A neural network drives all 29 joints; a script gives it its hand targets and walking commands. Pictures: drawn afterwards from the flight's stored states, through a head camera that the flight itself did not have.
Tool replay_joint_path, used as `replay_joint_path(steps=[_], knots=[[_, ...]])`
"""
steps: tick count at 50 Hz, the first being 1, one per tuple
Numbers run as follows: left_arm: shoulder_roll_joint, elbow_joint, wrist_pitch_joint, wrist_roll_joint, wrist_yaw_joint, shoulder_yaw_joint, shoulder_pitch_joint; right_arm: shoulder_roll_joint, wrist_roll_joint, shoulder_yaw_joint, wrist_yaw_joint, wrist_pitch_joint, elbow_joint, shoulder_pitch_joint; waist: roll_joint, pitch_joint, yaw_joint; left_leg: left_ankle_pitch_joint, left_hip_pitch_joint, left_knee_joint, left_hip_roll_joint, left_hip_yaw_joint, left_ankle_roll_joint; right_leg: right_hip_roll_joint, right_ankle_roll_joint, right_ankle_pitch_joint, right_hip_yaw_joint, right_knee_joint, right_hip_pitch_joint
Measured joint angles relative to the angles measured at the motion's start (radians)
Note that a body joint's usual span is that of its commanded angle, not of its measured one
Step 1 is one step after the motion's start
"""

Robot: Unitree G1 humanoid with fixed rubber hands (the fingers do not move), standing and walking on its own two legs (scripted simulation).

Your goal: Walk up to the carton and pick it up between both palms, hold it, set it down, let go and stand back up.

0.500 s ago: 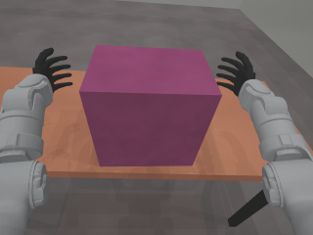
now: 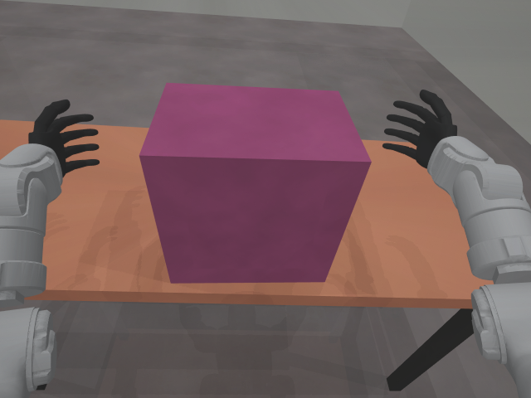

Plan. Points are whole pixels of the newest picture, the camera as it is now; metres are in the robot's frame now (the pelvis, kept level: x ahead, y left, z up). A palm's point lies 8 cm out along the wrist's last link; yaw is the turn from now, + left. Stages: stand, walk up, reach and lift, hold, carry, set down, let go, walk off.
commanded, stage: set down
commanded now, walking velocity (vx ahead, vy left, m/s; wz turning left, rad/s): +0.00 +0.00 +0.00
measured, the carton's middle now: (251, 190) +0.45 +0.02 +0.08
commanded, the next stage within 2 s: none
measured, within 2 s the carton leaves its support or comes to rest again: neither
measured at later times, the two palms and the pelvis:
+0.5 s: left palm (56, 216) +0.33 +0.28 +0.14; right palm (416, 214) +0.34 -0.22 +0.15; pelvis +0.00 +0.00 +0.00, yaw +0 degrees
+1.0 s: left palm (59, 280) +0.27 +0.27 +0.09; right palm (417, 279) +0.27 -0.21 +0.09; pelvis +0.00 +0.00 +0.00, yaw +0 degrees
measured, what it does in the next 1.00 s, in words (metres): stands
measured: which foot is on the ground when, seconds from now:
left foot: down 0.00-1.00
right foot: down 0.00-1.00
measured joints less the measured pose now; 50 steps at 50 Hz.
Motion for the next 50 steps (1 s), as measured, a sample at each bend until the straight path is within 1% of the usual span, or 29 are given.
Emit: replay_joint_path(steps=[4, 8, 11, 19, 23, 30, 35, 41, 45, 50], knots=[[-0.001, -0.084, -0.013, 0.000, 0.000, 0.000, 0.112, 0.014, 0.000, 0.000, 0.003, -0.006, -0.056, 0.083, -0.002, 0.004, 0.000, 0.002, 0.011, 0.000, 0.000, 0.000, 0.000, 0.000, 0.000, 0.001, 0.000, 0.000, 0.011], [-0.001, -0.171, -0.028, 0.000, 0.000, 0.000, 0.193, 0.036, -0.018, 0.000, 0.004, -0.010, -0.128, 0.177, -0.005, 0.004, 0.000, 0.005, 0.015, 0.000, 0.000, 0.000, 0.000, 0.000, 0.000, 0.005, 0.000, 0.000, 0.015], [-0.001, -0.196, -0.038, 0.000, 0.000, 0.000, 0.218, 0.055, -0.038, 0.000, 0.004, -0.011, -0.173, 0.235, -0.005, 0.006, 0.000, 0.008, 0.015, 0.000, 0.000, 0.000, 0.001, 0.000, 0.000, 0.007, 0.000, 0.000, 0.015], [-0.015, -0.217, -0.056, 0.000, 0.002, 0.000, 0.260, 0.095, -0.090, 0.000, 0.007, -0.022, -0.282, 0.342, -0.006, 0.007, 0.000, 0.007, 0.015, 0.000, 0.000, 0.000, 0.003, 0.000, 0.000, 0.008, 0.000, 0.000, 0.015], [-0.041, -0.280, -0.058, 0.000, 0.002, 0.000, 0.327, 0.095, -0.100, 0.000, 0.005, -0.041, -0.343, 0.400, -0.006, 0.007, 0.000, 0.004, 0.015, 0.000, 0.000, 0.000, 0.003, 0.000, 0.000, 0.004, 0.000, 0.000, 0.015], [-0.092, -0.429, -0.067, 0.000, 0.002, 0.000, 0.494, 0.100, -0.101, 0.000, -0.006, -0.069, -0.446, 0.543, -0.006, 0.029, 0.000, -0.003, 0.020, 0.000, 0.000, 0.000, 0.003, 0.000, 0.000, -0.003, 0.000, 0.000, 0.020], [-0.099, -0.529, -0.122, 0.000, 0.002, 0.000, 0.640, 0.130, -0.118, 0.000, -0.015, -0.119, -0.571, 0.706, -0.006, 0.045, 0.000, -0.009, 0.025, 0.000, 0.000, 0.000, 0.003, 0.000, 0.000, -0.009, 0.000, 0.000, 0.025], [-0.099, -0.582, -0.213, 0.000, 0.002, 0.000, 0.763, 0.164, -0.162, 0.000, -0.018, -0.176, -0.688, 0.851, -0.006, 0.046, 0.000, -0.013, 0.025, 0.000, 0.000, 0.000, 0.003, 0.000, 0.000, -0.013, 0.000, 0.000, 0.025], [-0.101, -0.585, -0.263, 0.000, 0.002, 0.000, 0.798, 0.166, -0.187, 0.000, -0.018, -0.201, -0.725, 0.888, -0.006, 0.046, 0.000, -0.013, 0.027, 0.000, 0.000, 0.000, 0.003, 0.000, 0.000, -0.013, 0.000, 0.000, 0.027], [-0.102, -0.585, -0.301, 0.000, 0.002, 0.000, 0.814, 0.171, -0.192, -0.001, -0.015, -0.208, -0.726, 0.899, -0.006, 0.046, 0.000, -0.012, 0.029, 0.000, 0.000, 0.000, 0.003, 0.000, 0.000, -0.013, 0.000, 0.000, 0.029]])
